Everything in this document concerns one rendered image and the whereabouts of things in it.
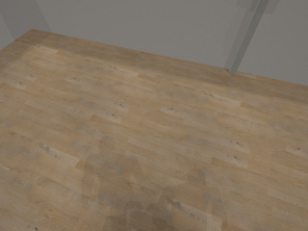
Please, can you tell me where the panel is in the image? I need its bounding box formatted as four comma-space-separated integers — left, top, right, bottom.
229, 0, 269, 74

